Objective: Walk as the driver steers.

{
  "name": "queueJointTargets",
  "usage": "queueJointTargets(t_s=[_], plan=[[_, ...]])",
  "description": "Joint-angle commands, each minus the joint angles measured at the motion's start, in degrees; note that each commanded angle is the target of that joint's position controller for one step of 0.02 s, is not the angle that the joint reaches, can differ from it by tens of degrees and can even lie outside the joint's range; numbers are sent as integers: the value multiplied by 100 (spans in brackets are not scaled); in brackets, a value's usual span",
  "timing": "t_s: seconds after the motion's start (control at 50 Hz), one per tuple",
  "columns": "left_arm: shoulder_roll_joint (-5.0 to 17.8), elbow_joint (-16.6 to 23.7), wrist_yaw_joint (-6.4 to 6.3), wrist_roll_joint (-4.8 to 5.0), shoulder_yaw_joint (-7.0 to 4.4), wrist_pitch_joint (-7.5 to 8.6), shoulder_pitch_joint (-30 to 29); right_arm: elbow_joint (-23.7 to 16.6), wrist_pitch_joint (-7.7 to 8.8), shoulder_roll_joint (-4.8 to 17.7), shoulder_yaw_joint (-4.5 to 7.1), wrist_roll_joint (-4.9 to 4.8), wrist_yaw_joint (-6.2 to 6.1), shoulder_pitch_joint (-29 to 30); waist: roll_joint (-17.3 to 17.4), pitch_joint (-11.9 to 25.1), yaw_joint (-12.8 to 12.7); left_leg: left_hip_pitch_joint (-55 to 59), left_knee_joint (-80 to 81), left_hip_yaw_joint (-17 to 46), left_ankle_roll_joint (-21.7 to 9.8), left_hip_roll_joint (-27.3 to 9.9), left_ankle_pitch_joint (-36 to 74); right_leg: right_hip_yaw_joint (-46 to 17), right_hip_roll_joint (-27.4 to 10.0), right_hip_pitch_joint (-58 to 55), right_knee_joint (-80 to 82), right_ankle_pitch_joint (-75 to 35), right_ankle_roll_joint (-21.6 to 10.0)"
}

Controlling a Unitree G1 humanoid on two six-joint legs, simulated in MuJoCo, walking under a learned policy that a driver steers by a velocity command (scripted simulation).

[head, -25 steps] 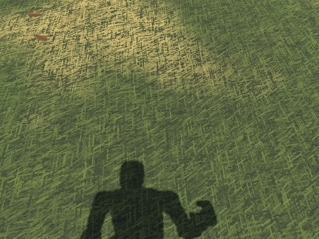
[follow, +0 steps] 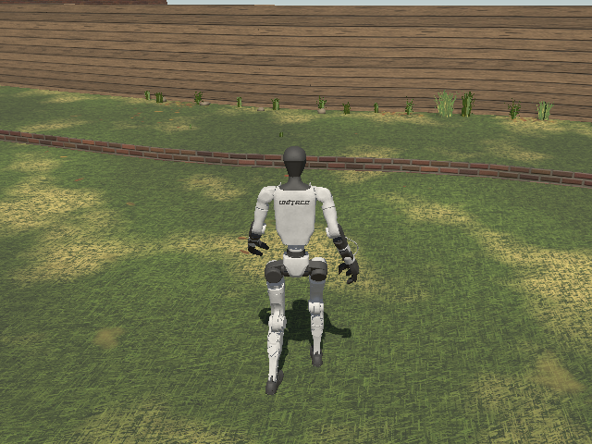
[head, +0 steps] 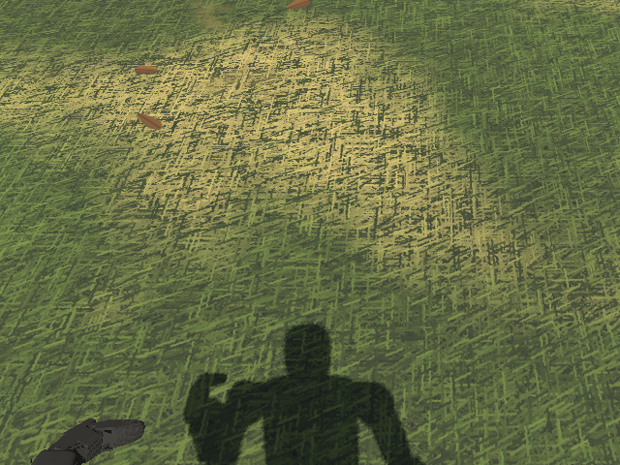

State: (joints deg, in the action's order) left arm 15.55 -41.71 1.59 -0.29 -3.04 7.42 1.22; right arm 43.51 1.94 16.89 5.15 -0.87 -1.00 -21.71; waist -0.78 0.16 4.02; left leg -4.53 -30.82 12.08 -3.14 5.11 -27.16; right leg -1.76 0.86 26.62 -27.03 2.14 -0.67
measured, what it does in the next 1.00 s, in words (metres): walks ahead: left foot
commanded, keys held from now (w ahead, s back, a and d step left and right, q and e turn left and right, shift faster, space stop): w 0.36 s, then w+e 0.64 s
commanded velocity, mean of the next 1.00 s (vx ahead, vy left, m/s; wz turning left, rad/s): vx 0.50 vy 0.00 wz -0.16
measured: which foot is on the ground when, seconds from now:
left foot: down 0.00-0.00, up 0.02-0.46, down 0.48-1.00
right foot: down 0.00-0.48, up 0.50-1.00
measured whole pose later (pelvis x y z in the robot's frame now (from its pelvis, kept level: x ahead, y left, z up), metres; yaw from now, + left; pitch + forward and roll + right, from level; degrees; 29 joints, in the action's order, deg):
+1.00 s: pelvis +0.52 +0.00 +0.00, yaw -14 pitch +2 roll +2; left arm 15.2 -39.1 3.6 1.2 -3.0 1.5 3.7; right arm 48.5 2.7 16.5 4.9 -1.1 -1.0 -19.5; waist -1.4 -1.8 3.6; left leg 5.5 -21.3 -16.3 3.0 -3.1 -25.9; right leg 3.4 -1.9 31.3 -35.2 7.3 -5.5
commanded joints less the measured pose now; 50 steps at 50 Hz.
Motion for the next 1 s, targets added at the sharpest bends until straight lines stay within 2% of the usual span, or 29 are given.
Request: queueJointTargets(t_s=[0.02,0.04,0.06,0.08,0.1,0.12,0.14,0.18,0.22,0.26,0.32,0.4,0.44,0.46,0.48,0.5,0.52,0.54,0.56,0.58,0.6,0.62,0.68,0.76,0.86,0.92,0.96,0.98,1.0], plan=[[1670,-197,-22,-147,-527,45,2059,-488,144,-43,-105,-90,6,-684,-1531,1860,-660,-2926,-3421,-309,103,91,316,-3482,-2169,-4491,511,1248,-1574],[1189,-224,25,62,-419,19,2091,-379,178,411,-64,-140,-2,-683,-1415,1625,-776,-3839,-4253,-80,160,-131,-597,-4453,-2393,-4566,978,2604,-1651],[832,-155,10,100,-314,-21,1801,-445,179,736,18,-137,12,-30,-777,820,-916,-4145,-4510,-63,156,-358,-134,-3653,-2160,-3916,1055,2735,-1397],[735,-89,-5,27,-259,-73,1517,-554,182,708,2,-63,5,429,-335,450,-855,-4031,-4416,-309,149,-570,265,-2916,-1910,-3244,1093,2217,-1227],[631,-113,-11,-13,-216,-107,1313,-653,210,640,5,22,19,722,-220,98,-744,-3945,-4042,-400,144,-732,549,-2430,-1697,-2635,1219,1580,-1204],[535,-115,-26,-57,-163,-100,1216,-673,213,573,15,41,44,724,-340,50,-582,-3655,-3734,-452,130,-919,748,-2061,-1521,-2274,1326,1095,-1146],[500,-143,-28,-53,-147,-94,1200,-657,205,472,-3,19,67,636,-469,61,-498,-3435,-3502,-543,145,-986,817,-1834,-1405,-2078,1434,792,-1143],[602,-227,-42,23,-166,-72,1300,-677,182,285,-59,17,86,644,-512,76,-452,-3357,-2997,-718,208,-1074,868,-1491,-1379,-1931,1614,322,-1245],[815,-295,-77,63,-221,-82,1389,-810,193,164,-130,57,91,995,-408,12,-518,-3406,-2297,-842,286,-1142,1265,-1200,-1403,-1876,1775,-23,-1306],[920,-345,-101,89,-245,-126,1466,-868,222,80,-184,51,122,1324,-368,-17,-621,-3228,-1537,-947,314,-1117,1915,-834,-1292,-1825,1847,-157,-1214],[1002,-456,-101,145,-247,-185,1704,-948,252,89,-204,4,180,1794,-380,-108,-802,-2843,-659,-1114,349,-948,2621,-478,-1189,-1819,1814,-220,-1076],[1053,-648,-100,208,-245,-298,2064,-1153,307,203,-173,-39,266,2286,-407,-287,-883,-2656,-54,-1125,218,-798,2457,-671,-1434,-2199,1526,-248,-966],[1169,-671,-129,219,-272,-370,1984,-1096,358,368,-93,-30,284,1961,-455,-177,-576,-2025,305,-1179,92,-670,2275,-756,-1476,-2254,1122,-631,-839],[1138,-660,-142,218,-252,-383,1930,-931,367,542,9,4,252,1422,-395,120,-267,-1155,499,-1270,-22,-559,2282,-611,-1282,-2107,544,-1264,-711],[913,-605,-140,160,-166,-363,1891,-737,368,844,147,73,192,580,-238,717,130,196,373,-1002,-222,-882,2391,-356,-951,-1555,-589,-1188,-505],[397,-394,-144,6,-3,-311,1951,-655,324,1326,261,204,110,-311,739,1616,376,1993,323,590,-658,-2262,2232,61,-367,-29,-2614,678,-156],[247,-347,-148,144,61,-209,2451,-596,276,1406,250,205,145,-431,1967,2131,156,2570,1071,2673,-1261,-3053,1212,-240,79,1283,-3930,3252,-37],[827,-396,-147,271,-101,-208,2143,-579,279,908,122,122,158,-240,1240,1433,230,2059,1241,2313,-1097,-2817,572,-543,-240,1791,-4530,2978,-26],[922,-301,-134,282,-142,-215,1782,-577,293,681,40,66,160,81,1016,795,147,1373,1364,1444,-908,-2603,692,-439,-450,1922,-4512,2449,-61],[840,-304,-153,234,-149,-249,1622,-580,310,539,-10,97,179,464,714,495,-42,732,1560,919,-798,-2355,1004,-366,-638,1708,-4332,2004,-41],[785,-302,-157,188,-176,-309,1597,-564,346,392,-46,122,202,722,772,230,-201,237,1772,469,-765,-2181,1427,-391,-771,1510,-4104,1691,-11],[675,-333,-149,198,-176,-389,1697,-529,388,320,-55,153,207,892,814,128,-351,-123,1970,85,-723,-2063,1714,-414,-856,1223,-4009,1471,15],[441,-248,-145,195,-159,-535,1588,-367,498,390,9,179,170,976,602,-32,-489,-401,2259,-640,-793,-2049,2606,-447,-882,1243,-3783,972,125],[336,-43,-66,158,-129,-534,1083,-168,478,557,72,187,76,841,406,-194,-397,-197,2348,-1436,-715,-1959,3036,-397,-831,1435,-2639,-85,168],[227,354,114,138,-40,-511,112,59,357,809,157,87,11,454,266,-521,-30,304,2312,-2016,-587,-2086,3121,105,-720,1371,-1369,-468,-24],[321,590,202,146,-63,-520,-141,174,228,937,210,-5,4,332,341,-552,-31,889,1901,-2211,-463,-2231,3897,369,-578,1356,-1032,150,-245],[503,642,221,145,-162,-544,125,160,142,1118,255,-44,-30,416,557,-220,-282,1070,1126,-2380,-331,-2220,5868,726,-204,675,-1007,763,-473],[683,548,209,160,-269,-558,652,146,87,1184,268,-62,-47,477,619,105,-600,1018,328,-2474,-249,-2146,6678,880,54,-33,-953,973,-621],[988,319,149,174,-451,-569,1563,120,60,1145,236,-87,-64,556,515,579,-1103,536,-881,-2628,-59,-1923,6598,889,313,-1385,-554,622,-837]])
Velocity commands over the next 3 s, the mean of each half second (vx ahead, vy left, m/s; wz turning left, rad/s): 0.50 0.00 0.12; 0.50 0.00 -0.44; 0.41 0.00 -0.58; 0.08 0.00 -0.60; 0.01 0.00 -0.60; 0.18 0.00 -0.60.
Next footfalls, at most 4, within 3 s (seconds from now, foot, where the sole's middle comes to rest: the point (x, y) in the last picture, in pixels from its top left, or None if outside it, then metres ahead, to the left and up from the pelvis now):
0.48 left None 0.40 0.15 -0.76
1.02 right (356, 384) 0.66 -0.13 -0.76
1.48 left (318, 267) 0.99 -0.07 -0.76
1.92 right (392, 334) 0.78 -0.23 -0.76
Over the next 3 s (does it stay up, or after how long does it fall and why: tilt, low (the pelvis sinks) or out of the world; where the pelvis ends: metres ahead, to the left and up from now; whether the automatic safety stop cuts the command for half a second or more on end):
stays up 0.79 -0.20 0.03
